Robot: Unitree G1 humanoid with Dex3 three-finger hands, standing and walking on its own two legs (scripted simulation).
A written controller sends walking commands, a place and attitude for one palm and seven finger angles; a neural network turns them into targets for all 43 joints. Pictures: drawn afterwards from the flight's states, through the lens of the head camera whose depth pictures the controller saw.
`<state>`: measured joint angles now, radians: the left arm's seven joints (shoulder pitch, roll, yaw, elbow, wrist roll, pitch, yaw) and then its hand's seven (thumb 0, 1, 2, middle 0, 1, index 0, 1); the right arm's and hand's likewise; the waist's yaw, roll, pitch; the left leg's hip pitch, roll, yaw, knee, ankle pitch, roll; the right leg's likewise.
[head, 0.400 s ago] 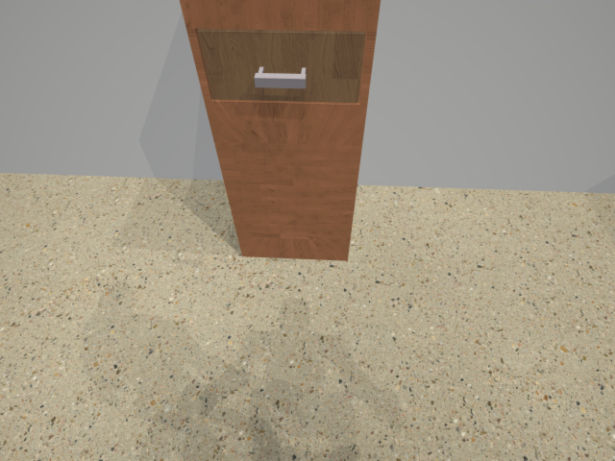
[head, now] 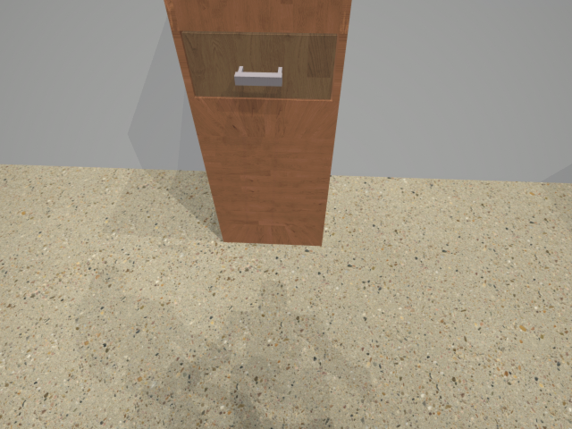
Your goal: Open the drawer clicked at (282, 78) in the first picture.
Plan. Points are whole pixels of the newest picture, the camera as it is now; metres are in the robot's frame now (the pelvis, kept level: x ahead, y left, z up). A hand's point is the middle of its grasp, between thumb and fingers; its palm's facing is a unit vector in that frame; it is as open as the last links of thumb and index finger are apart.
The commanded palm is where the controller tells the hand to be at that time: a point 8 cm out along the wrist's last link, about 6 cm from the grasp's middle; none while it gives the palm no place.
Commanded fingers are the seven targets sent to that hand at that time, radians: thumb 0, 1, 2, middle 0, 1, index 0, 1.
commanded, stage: look at it before walking up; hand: left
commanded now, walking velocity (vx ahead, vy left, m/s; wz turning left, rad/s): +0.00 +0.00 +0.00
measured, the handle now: (259, 74) +0.92 +0.12 +0.03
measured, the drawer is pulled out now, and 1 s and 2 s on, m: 0.00 0.00 0.00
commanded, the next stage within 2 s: take the last steps up to it in 0.44 s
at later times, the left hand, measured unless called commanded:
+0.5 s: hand out of the picture +0.07 +0.24 -0.16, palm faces -0.02 -0.95 -0.32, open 7.4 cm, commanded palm none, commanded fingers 0.00 0.90 0.90 -0.20 -0.30 -0.20 -0.30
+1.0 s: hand out of the picture +0.04 +0.17 -0.20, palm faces -0.03 -0.99 -0.16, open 7.4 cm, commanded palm none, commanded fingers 0.00 0.90 0.90 -0.20 -0.30 -0.20 -0.30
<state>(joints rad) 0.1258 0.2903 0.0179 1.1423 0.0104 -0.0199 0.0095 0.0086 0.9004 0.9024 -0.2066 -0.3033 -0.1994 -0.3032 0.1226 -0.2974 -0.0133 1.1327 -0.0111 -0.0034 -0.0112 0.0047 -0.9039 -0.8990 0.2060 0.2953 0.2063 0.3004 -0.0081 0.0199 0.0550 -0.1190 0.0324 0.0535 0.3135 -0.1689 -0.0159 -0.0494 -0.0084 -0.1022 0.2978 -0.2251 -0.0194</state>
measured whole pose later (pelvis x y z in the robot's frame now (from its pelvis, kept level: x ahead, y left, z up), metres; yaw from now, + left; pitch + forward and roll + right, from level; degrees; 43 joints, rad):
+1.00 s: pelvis +0.07 +0.00 -0.02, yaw -2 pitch -1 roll +0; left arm 0.30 0.15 0.05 1.17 0.02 0.02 -0.01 0.01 0.90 0.90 -0.20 -0.30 -0.20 -0.30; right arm 0.37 -0.10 -0.02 1.16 -0.04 -0.06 -0.04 0.00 -0.91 -0.90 0.20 0.30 0.21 0.30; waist -0.04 -0.02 0.07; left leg -0.12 0.05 0.09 0.55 -0.41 -0.01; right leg -0.33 -0.02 -0.07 0.99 -0.50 -0.04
